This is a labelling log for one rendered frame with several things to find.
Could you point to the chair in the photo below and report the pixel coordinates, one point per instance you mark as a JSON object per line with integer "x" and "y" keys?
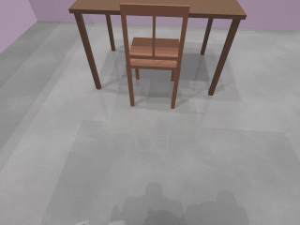
{"x": 151, "y": 52}

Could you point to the table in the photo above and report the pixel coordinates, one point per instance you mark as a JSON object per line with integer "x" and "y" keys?
{"x": 204, "y": 9}

